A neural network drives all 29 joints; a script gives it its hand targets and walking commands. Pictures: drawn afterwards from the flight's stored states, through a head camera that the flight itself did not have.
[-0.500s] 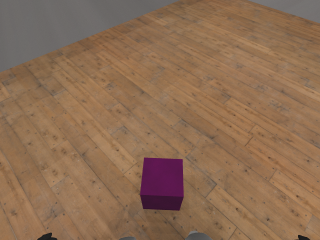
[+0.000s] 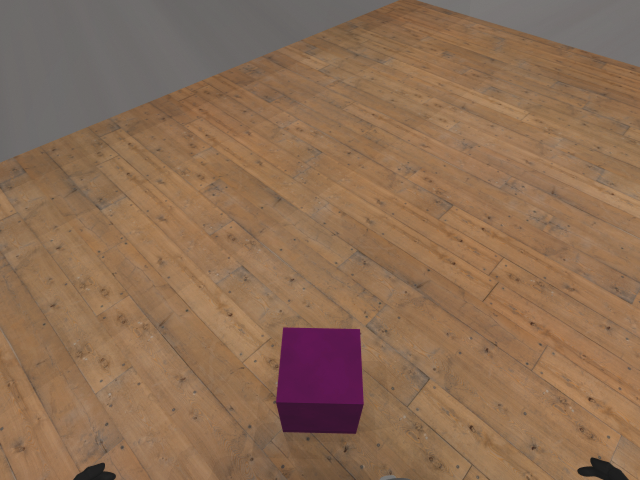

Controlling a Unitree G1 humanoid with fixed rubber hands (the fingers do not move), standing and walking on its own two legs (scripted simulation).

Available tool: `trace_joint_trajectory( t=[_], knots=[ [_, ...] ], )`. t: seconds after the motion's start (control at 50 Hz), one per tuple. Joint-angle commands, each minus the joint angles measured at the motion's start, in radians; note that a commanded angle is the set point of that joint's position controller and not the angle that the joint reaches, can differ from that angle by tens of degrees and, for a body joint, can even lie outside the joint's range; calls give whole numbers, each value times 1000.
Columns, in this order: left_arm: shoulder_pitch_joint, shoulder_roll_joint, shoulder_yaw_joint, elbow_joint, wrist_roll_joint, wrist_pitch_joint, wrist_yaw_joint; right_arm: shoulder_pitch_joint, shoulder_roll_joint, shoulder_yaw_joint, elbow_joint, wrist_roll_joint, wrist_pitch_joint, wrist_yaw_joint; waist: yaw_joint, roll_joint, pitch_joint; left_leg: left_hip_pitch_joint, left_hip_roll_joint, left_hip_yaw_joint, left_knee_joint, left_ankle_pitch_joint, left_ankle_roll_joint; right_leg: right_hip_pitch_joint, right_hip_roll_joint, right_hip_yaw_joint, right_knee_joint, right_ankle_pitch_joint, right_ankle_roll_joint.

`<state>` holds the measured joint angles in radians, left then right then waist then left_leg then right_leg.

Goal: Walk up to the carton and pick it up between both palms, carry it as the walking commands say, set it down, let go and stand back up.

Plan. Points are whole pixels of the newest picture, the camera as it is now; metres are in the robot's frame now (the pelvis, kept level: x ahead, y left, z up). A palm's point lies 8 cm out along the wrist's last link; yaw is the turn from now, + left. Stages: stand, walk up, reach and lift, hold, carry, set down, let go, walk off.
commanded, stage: walk up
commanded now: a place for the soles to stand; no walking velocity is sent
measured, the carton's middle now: (320, 382) +0.49 +0.03 -0.61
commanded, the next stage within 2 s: none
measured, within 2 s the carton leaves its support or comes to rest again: neither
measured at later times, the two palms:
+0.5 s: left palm out of the picture +0.10 +0.33 -0.07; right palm out of the picture +0.10 -0.34 -0.06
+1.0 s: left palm out of the picture +0.10 +0.32 -0.07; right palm out of the picture +0.10 -0.34 -0.06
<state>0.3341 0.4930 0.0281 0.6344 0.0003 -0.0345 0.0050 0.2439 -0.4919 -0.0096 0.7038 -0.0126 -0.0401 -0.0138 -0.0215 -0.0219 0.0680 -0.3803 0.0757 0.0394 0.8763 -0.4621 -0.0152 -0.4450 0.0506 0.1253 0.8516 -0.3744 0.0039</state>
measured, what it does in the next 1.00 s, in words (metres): stands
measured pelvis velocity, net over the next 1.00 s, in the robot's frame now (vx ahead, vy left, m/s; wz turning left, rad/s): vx -0.01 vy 0.00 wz -0.02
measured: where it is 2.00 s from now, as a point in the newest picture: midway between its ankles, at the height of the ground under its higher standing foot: outside the picture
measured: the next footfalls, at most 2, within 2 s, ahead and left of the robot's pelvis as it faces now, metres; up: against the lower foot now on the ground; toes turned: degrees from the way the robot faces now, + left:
none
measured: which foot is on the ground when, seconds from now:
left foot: down 0.00-1.00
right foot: down 0.00-1.00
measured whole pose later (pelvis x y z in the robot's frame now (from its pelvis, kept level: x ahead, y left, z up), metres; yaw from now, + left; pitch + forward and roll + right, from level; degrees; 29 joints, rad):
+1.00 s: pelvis -0.01 +0.00 +0.00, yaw -1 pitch -2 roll +0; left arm 0.33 0.49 0.03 0.63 0.00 -0.04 0.01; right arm 0.21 -0.49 -0.01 0.74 -0.01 -0.04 -0.01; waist -0.02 -0.02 0.06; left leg -0.38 0.08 0.04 0.87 -0.46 -0.01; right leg -0.45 0.07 0.14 0.84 -0.36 0.00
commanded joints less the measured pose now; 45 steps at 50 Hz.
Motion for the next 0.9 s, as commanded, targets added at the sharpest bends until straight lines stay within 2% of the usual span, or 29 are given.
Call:
trace_joint_trajectory(
  t=[0.0, 0.02, 0.04, 0.06, 0.1, 0.12, 0.14, 0.18, 0.22, 0.26, 0.28, 0.3, 0.32, 0.36, 0.4, 0.42, 0.46, 0.52, 0.56, 0.62, 0.64, 0.66, 0.7, 0.74, 0.76, 0.78, 0.82, 0.84, 0.88],
  knots=[
    [-63, 198, 68, 10, 22, -19, 17, -23, -155, -75, 7, 3, -5, -2, -11, -46, -13, 20, -23, -60, -99, -50, 68, -88, -141, 322, -281, 66, -188],
    [-60, 200, 72, 6, 20, -16, 15, -6, -158, -77, 11, 5, -3, -1, -15, -53, -32, 31, -27, -75, -140, -73, 76, -68, -140, 343, -284, 41, -198],
    [-88, 178, 60, 8, 19, -10, 14, -12, -161, -80, 21, -4, -3, -1, -16, -45, -7, 71, -10, -95, -194, -81, 85, -132, -112, 316, -287, -2, -166],
    [-90, 155, 54, -8, 15, -10, 13, 4, -174, -86, 14, -6, -9, 0, -31, -16, -13, 114, 31, -130, -240, -117, 106, -182, -79, 250, -241, -3, -136],
    [-68, 136, 52, 6, 15, -7, 9, 6, -225, -91, 23, -13, -23, -2, -6, 85, -33, 101, 151, -275, -381, -121, 158, -128, -13, 74, -66, 117, -91],
    [-46, 135, 58, 16, 15, -7, 11, -25, -234, -96, 15, -15, -21, -3, 15, 87, -18, 58, 186, -276, -383, -49, 176, -68, -9, 3, -33, 177, -78],
    [-37, 138, 60, 18, 13, -11, 11, -53, -231, -91, 9, -12, -20, -4, 19, 99, -23, 55, 200, -250, -360, 0, 188, -58, -23, -7, -41, 187, -76],
    [-6, 146, 75, 22, 19, -15, 13, -65, -221, -92, 7, -9, -18, -2, 26, 118, -63, 37, 171, -189, -295, 130, 163, 14, -23, -33, -38, 261, -89],
    [9, 167, 73, 23, 19, -21, 13, -93, -197, -86, -7, -3, -13, -2, 27, 40, -53, -36, 106, -109, -173, 121, 125, 54, -41, 39, -112, 302, -120],
    [-27, 200, 78, 17, 26, -23, 16, -57, -158, -77, -12, 10, -1, 0, 6, -74, -41, -25, -3, -41, -62, -38, 70, -16, -128, 292, -263, 131, -172],
    [-18, 213, 77, 16, 22, -19, 15, -50, -154, -73, 1, 1, 1, -1, 11, -84, -25, 11, -41, -36, -53, -76, 65, -63, -162, 387, -333, 41, -204],
    [-60, 222, 73, 8, 26, -16, 17, -22, -153, -75, 22, 3, 0, 2, -14, -56, -12, -1, -58, -59, -79, -122, 63, -72, -171, 438, -347, 1, -219],
    [-63, 205, 60, 12, 22, -12, 15, -14, -153, -75, 25, -4, -5, 2, -23, -63, -1, 44, -42, -81, -144, -107, 75, -130, -153, 412, -327, -14, -203],
    [-103, 142, 47, 3, 16, -8, 11, 3, -194, -81, 36, -11, -11, 6, -27, 23, -15, 107, 51, -164, -301, -98, 113, -146, -46, 205, -216, -6, -117],
    [-68, 151, 58, 13, 18, -5, 10, -4, -240, -93, 35, -14, -19, 2, -5, 89, -29, 73, 175, -285, -391, -61, 172, -84, -1, 24, -40, 136, -78],
    [-50, 141, 62, 24, 15, -4, 11, -39, -236, -92, 31, -8, -22, 0, 11, 110, -65, 111, 222, -296, -383, 19, 197, -69, -13, -24, -21, 132, -63],
    [13, 154, 70, 32, 17, -13, 12, -103, -218, -93, 4, -10, -18, 1, 42, 100, -59, 60, 190, -210, -291, 188, 179, 9, -19, -44, -44, 184, -69],
    [-2, 154, 74, 25, 18, -20, 12, -78, -194, -90, 1, -4, -12, 0, 26, 66, -73, 5, 105, -123, -192, 183, 118, 56, -32, 37, -81, 330, -121],
    [-23, 185, 73, 17, 18, -21, 16, -58, -168, -80, 7, 7, -3, -2, 8, 2, -88, 18, 24, -72, -127, 53, 78, 1, -82, 189, -179, 242, -149],
    [-63, 190, 62, 7, 29, -16, 19, -46, -140, -73, 23, 4, 5, 1, -11, -50, -50, 46, -27, -76, -132, -28, 69, -67, -129, 330, -279, 100, -190],
    [-74, 190, 57, 12, 25, -15, 16, -26, -144, -80, 23, 3, 2, 1, -20, -70, -22, 66, -13, -82, -172, -82, 74, -112, -117, 322, -276, 58, -163],
    [-103, 158, 52, -4, 17, -10, 14, -4, -175, -78, 35, -10, -6, 2, -32, 30, -41, 120, 27, -139, -266, -61, 87, -125, -74, 244, -217, 77, -140],
    [-75, 139, 57, 1, 15, -10, 14, -14, -228, -98, 45, -14, -17, 1, -19, 122, -31, 111, 149, -280, -387, -56, 161, -126, -4, 76, -40, 164, -84],
    [-35, 136, 60, 10, 14, -9, 13, -57, -233, -97, 33, -11, -21, 0, 14, 101, -57, 109, 222, -263, -347, 128, 199, -71, -25, -40, -19, 183, -66],
    [-10, 150, 66, 24, 20, -10, 13, -72, -245, -99, 25, -6, -18, -1, 24, 94, -60, 62, 211, -217, -304, 214, 188, -9, -19, -42, -24, 214, -74],
    [10, 147, 67, 31, 17, -14, 13, -85, -226, -94, 24, -8, -14, -3, 31, 117, -59, 24, 163, -156, -268, 189, 165, 22, -26, -25, -55, 256, -89],
    [15, 166, 76, 19, 17, -24, 13, -109, -196, -90, -7, -1, -4, -2, 25, 66, -58, 6, 82, -79, -184, 96, 108, 19, -43, 68, -119, 312, -117],
    [-42, 153, 70, 18, 19, -21, 11, -83, -168, -84, 7, 0, 0, 1, 8, 9, -53, 17, 30, -76, -178, 38, 89, -18, -58, 152, -178, 220, -144],
    [-77, 171, 65, 9, 24, -16, 14, -68, -155, -73, 17, 2, 6, 3, -7, -4, -8, 31, -1, -67, -178, -95, 81, -99, -93, 264, -273, 30, -153]
  ],
)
